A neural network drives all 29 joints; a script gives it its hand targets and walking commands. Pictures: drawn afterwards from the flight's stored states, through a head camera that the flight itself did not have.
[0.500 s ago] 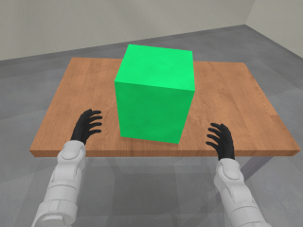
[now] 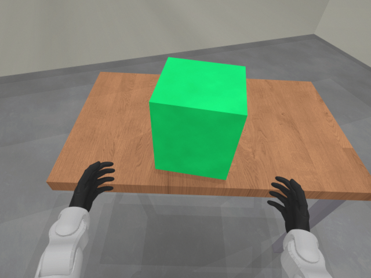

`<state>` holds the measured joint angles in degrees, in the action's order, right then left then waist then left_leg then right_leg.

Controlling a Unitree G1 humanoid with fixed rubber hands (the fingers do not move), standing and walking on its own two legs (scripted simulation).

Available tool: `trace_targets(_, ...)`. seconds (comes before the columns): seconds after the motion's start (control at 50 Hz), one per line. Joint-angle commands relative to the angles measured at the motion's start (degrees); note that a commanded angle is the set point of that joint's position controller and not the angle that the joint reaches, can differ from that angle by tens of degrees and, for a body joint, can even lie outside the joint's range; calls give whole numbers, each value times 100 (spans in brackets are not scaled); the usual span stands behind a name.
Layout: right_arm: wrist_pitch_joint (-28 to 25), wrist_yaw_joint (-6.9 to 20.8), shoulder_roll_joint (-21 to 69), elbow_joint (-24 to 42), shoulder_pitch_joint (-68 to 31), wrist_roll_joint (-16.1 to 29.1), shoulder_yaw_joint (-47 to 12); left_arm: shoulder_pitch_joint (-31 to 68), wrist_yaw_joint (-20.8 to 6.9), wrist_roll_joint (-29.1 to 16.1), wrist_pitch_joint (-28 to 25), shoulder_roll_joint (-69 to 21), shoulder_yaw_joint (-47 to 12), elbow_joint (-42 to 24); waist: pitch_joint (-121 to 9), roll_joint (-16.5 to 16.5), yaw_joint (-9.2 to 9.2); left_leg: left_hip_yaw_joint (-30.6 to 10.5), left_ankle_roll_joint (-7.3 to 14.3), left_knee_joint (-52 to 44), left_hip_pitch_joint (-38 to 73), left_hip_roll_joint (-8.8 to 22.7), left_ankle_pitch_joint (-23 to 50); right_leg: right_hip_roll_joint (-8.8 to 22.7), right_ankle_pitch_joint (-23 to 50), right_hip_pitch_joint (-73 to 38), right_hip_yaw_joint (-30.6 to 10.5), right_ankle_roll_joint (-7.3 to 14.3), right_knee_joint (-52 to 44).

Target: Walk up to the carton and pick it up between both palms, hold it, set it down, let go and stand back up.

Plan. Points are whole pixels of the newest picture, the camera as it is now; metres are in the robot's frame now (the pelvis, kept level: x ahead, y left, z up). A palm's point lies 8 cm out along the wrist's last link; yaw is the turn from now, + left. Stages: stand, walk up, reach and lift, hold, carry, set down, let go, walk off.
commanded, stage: set down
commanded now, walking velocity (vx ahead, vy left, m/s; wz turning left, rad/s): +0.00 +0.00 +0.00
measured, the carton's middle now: (197, 120) +0.51 -0.01 +0.04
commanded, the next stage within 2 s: let go in 1.68 s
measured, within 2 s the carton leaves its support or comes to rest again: neither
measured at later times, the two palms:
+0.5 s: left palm (82, 218) +0.23 +0.24 +0.02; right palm (295, 233) +0.20 -0.19 +0.03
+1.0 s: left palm (84, 235) +0.21 +0.24 -0.02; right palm (296, 244) +0.19 -0.20 -0.01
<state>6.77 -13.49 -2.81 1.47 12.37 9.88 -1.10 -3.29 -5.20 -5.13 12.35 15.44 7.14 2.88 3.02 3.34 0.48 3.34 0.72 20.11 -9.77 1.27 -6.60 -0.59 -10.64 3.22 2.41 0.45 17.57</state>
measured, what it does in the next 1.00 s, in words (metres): stands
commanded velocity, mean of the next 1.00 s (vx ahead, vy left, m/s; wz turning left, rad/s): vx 0.00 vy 0.00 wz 0.00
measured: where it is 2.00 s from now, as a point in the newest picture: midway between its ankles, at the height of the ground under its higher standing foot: outside the picture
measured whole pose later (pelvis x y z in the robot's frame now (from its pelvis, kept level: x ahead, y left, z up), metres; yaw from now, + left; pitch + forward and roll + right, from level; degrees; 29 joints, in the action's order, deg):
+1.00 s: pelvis +0.02 -0.01 +0.00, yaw +0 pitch -3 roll -1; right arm 0.2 -5.8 -5.7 -4.8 20.7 9.9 -1.1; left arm -16.3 -5.0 -6.8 6.1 16.5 4.2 6.4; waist 5.5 2.2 -0.1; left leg 3.3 0.5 20.1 -8.9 1.2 -8.2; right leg -0.6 -12.3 2.3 2.4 0.9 17.5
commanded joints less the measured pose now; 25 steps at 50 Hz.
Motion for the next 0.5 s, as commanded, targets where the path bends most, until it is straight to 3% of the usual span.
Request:
trace_targets(0.0, -56, -37, -93, 1718, 571, 272, -266, -275, -112, -630, -324, 1276, 67, -1564, -500, -557, -505, -150, -131, -8, 2163, 51, 11, 291, -934, 1563, -533, 197, -732)
trace_targets(0.02, -154, -46, -45, 1831, 995, 158, -339, -755, -152, -634, -361, 1284, 110, -1467, -468, -472, -511, -153, -122, 53, 2206, 21, 264, 296, -682, 1460, -508, 136, -736)
trace_targets(0.06, -295, 48, -195, 2230, 472, 196, -201, -500, -37, -749, -514, 1381, 32, -1945, -745, -658, -617, -155, -171, -39, 1895, 64, 534, 122, -349, 1192, -431, 106, -564)
trace_targets(0.08, -223, 35, 52, 1711, 1042, 262, -422, -961, -84, -593, -491, 1227, -1, -1527, -350, -695, -639, -165, -196, -46, 1958, 69, 469, 182, -453, 1176, -480, 128, -597)
trace_targets(0.12, -233, 73, -187, 1846, 889, 79, -247, -911, -81, -644, -541, 1372, -4, -1666, -321, -713, -645, -152, -167, -138, 1777, 82, 121, 183, -782, 1257, -459, 105, -649)
trace_targets(0.14, -233, 108, -264, 1765, 797, -14, -150, -761, -81, -597, -529, 1380, -10, -1599, -372, -690, -505, -238, -128, -176, 1780, 151, -122, 174, -848, 1321, -429, 113, -620)
trace_targets(0.16, -297, 119, -253, 2190, 853, 37, -10, -838, -17, -721, -612, 1403, -103, -2070, -541, -698, -518, -266, -123, -160, 1619, 137, -58, 121, -779, 1198, -456, 140, -544)
trace_targets(0.18, -225, 161, -249, 1714, 866, -29, -125, -911, -10, -611, -567, 1310, -91, -1522, -194, -815, -516, -211, -155, -203, 1479, 103, -158, 152, -903, 1184, -432, 177, -569)
trace_targets(0.2, -260, 194, -264, 1605, 745, -135, -54, -707, -15, -674, -601, 1409, -63, -1421, -334, -757, -451, -178, -103, -188, 1530, 136, -420, 183, -958, 1250, -438, 118, -550)
trace_targets(0.22, -246, 249, -250, 1679, 864, -78, -42, -854, 49, -642, -639, 1416, -79, -1618, -271, -885, -535, -251, -162, -300, 1508, 175, -277, 145, -880, 1157, -400, 136, -497)
trace_targets(0.24, -250, 244, -257, 1692, 651, -17, 75, -553, 74, -730, -691, 1471, -105, -1887, -467, -818, -427, -299, -151, -266, 1578, 209, -500, 186, -890, 1240, -427, 128, -489)
trace_targets(0.26, -255, 277, -274, 1636, 825, -15, -108, -946, 66, -685, -662, 1231, -149, -1581, -410, -849, -507, -219, -140, -228, 1374, 161, -256, 119, -907, 1185, -412, 199, -466)
trace_targets(0.28, -284, 302, -371, 1550, 750, -128, 17, -1025, 72, -645, -615, 1310, -41, -1322, -424, -758, -523, -268, -190, -276, 1516, 192, -288, 135, -900, 1270, -388, 138, -513)
trace_targets(0.32, -233, 411, -453, 1002, 622, -201, -15, -861, 132, -440, -561, 1021, -166, -1090, -278, -929, -439, -306, -148, -395, 1358, 245, -757, 70, -1158, 1224, -288, 217, -391)
trace_targets(0.34, -235, 368, -428, 1176, 765, -125, 25, -967, 99, -396, -532, 1169, -96, -1254, -183, -972, -426, -330, -153, -417, 1321, 214, -604, 148, -999, 1031, -381, 176, -456)
trace_targets(0.36, -279, 420, -568, 1068, 841, -245, 113, -1118, 113, -247, -491, 1034, -1, -907, -141, -915, -466, -284, -167, -386, 1348, 181, -487, 78, -927, 1047, -365, 229, -443)
trace_targets(0.4, -339, 360, -396, 1061, 863, -212, 6, -987, 15, -406, -515, 1212, -14, -1022, -456, -770, -397, -83, -127, -170, 1600, 78, -260, 199, -858, 1125, -425, 92, -531)
trace_targets(0.42, -291, 384, -396, 876, 970, -181, 18, -1115, 71, -315, -545, 1183, 23, -1049, -322, -861, -553, -207, -142, -225, 1576, 114, -40, 160, -735, 1225, -422, 124, -444)
trace_targets(0.46, -362, 465, -446, 706, 885, -140, -24, -1086, 36, -260, -516, 1033, 27, -937, -384, -949, -539, -101, -206, -154, 1621, 75, 370, 132, -582, 1170, -434, 170, -489)
trace_targets(0.48, -349, 474, -609, 720, 1039, -205, 21, -1319, 60, -160, -506, 964, 6, -957, -369, -780, -530, -200, -199, -178, 1920, 107, 275, 83, -708, 1200, -377, 197, -541)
